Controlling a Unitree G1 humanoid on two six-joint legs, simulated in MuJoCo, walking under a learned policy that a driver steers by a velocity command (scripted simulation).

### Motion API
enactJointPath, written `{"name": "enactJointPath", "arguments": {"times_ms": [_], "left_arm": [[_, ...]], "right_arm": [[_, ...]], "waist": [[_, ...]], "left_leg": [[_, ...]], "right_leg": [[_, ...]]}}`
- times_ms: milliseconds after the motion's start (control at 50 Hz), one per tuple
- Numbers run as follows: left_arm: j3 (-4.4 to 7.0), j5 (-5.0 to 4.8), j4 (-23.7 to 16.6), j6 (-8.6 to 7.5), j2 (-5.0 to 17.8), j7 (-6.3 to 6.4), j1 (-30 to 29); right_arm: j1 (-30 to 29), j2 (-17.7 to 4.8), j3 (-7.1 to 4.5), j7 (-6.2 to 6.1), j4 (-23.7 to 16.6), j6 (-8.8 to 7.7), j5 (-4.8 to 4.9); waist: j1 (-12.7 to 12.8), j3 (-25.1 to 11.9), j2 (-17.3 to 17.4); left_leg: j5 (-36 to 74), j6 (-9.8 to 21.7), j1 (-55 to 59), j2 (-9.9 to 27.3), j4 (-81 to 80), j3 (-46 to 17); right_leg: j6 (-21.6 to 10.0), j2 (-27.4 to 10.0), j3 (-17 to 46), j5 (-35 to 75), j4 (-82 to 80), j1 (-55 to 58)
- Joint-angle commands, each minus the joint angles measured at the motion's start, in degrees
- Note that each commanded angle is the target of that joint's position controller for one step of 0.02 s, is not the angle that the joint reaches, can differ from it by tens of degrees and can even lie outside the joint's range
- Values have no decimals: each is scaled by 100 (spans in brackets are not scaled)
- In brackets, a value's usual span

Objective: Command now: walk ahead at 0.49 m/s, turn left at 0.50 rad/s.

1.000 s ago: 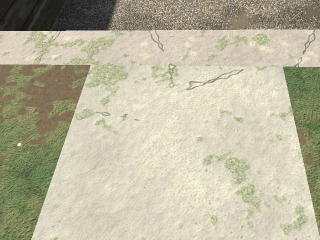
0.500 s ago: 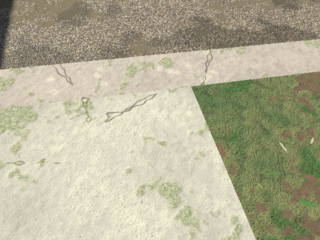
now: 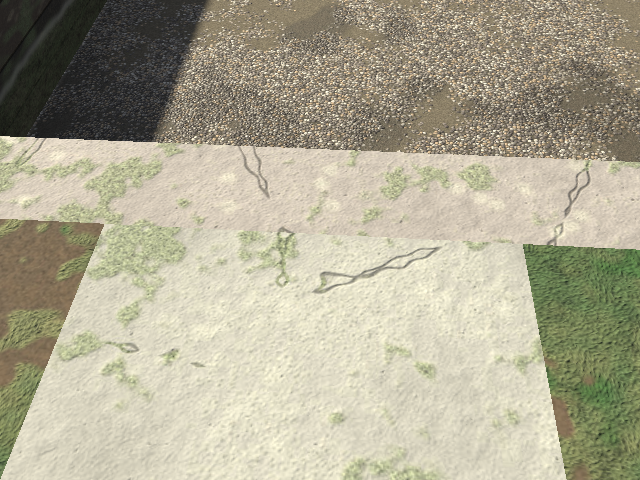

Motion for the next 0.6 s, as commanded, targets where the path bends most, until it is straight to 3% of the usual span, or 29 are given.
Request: {"name": "enactJointPath", "arguments": {"times_ms": [20, 80, 140, 180, 200, 220, 240, 260, 280, 300, 320, 340, 380, 420, 460, 520, 600], "left_arm": [[181, -18, -399, -108, 815, 53, -549], [237, -87, -262, -34, 1000, 93, -253], [287, -176, -145, 97, 1143, 98, -47], [329, -203, -153, 195, 1325, 128, -55], [345, -220, -173, 254, 1402, 146, -78], [328, -250, -207, 296, 1396, 166, -150], [242, -173, -281, 269, 1222, 197, -81], [-38, 61, -612, 146, 318, 117, 502], [-29, -98, -682, -80, 690, 44, 26], [61, -325, -890, -181, 1029, 1, -620], [18, -297, -940, -245, 947, 25, -726], [30, -143, -871, -258, 931, 71, -698], [81, -29, -809, -134, 989, 73, -482], [46, 35, -792, -18, 835, 77, -466], [-14, 58, -913, 38, 678, 91, -832], [-104, 25, -1035, 13, 495, 46, -1470], [-128, -86, -1103, -85, 534, -99, -1963]], "right_arm": [[-158, -30, 60, 114, -434, -70, -28], [-798, 19, 118, 240, -706, -89, -32], [-1139, -83, 94, 336, -966, -83, -18], [-964, -277, -5, 357, -1052, -50, -25], [-524, -455, -107, 345, -992, -21, -20], [300, -712, -267, 296, -808, 6, 0], [1275, -1108, -466, 185, -569, 80, 12], [1111, -1765, -555, 125, -595, 58, 54], [1255, -1380, -415, 159, -845, -52, -5], [1086, -1039, -315, 190, -760, -140, -65], [782, -916, -274, 190, -752, -190, -49], [377, -745, -222, 177, -807, -203, -60], [16, -580, -156, 134, -947, -218, -167], [55, -633, -168, 82, -868, -245, -122], [209, -761, -201, 1, -768, -237, -100], [404, -780, -199, -74, -642, -181, -56], [832, -729, -154, -75, -373, -176, -53]], "waist": [[-153, 340, -546], [84, 509, -395], [113, 511, -422], [-107, 158, -640], [-384, -176, -734], [-871, -628, -694], [-1316, -1140, -360], [-542, -1559, 1266], [-914, -2476, 619], [-1025, -1640, 266], [-767, -1018, -87], [-503, -670, -306], [-182, -515, -102], [-128, -407, -140], [-217, -225, -150], [-481, -128, 49], [-788, -53, 205]], "left_leg": [[870, -7, -48, 153, -925, -41], [1077, 116, -16, 79, -1677, 287], [668, 339, -50, -67, -2098, 525], [93, 563, 531, -448, -2145, 863], [-190, 706, 1147, -698, -2130, 1014], [-50, 902, 2335, -958, -2401, 1074], [58, 1158, 4106, -735, -2525, 406], [-906, 2172, 5970, 817, -2945, -2848], [-1768, 2511, 6311, 1328, -3900, -4604], [-1484, 2163, 5806, 1202, -4165, -3843], [-966, 1975, 4951, 967, -4174, -3135], [-265, 1829, 4153, 746, -4176, -2581], [651, 1792, 3269, 486, -4387, -2063], [1273, 1832, 2809, 374, -4487, -1666], [1398, 1747, 2519, 185, -4530, -1331], [850, 1411, 2358, -145, -4443, -976], [321, 1288, 2750, 120, -4302, -1098]], "right_leg": [[-836, -1560, 450, 1429, -898, -318], [-764, -1670, 118, 1555, -873, 19], [-633, -1807, -102, 2280, -497, 661], [-507, -1804, -277, 4223, 266, 938], [-443, -1756, -356, 5077, 1023, 956], [-296, -1602, -492, 5229, 2155, 568], [-46, -1386, -488, 3929, 3784, -690], [347, -244, -140, -1753, 5941, -3340], [287, 9, 1346, -2326, 6648, -3932], [174, -261, 1459, -1747, 6567, -4410], [97, -506, 1406, -1225, 6064, -4316], [128, -700, 1401, -919, 5555, -3969], [226, -849, 1439, -606, 5113, -3287], [416, -826, 1295, -440, 4676, -3134], [585, -735, 1202, 138, 3995, -3192], [652, -493, 1134, 1381, 2566, -2881], [507, -405, 1095, 2061, 1713, -2629]]}}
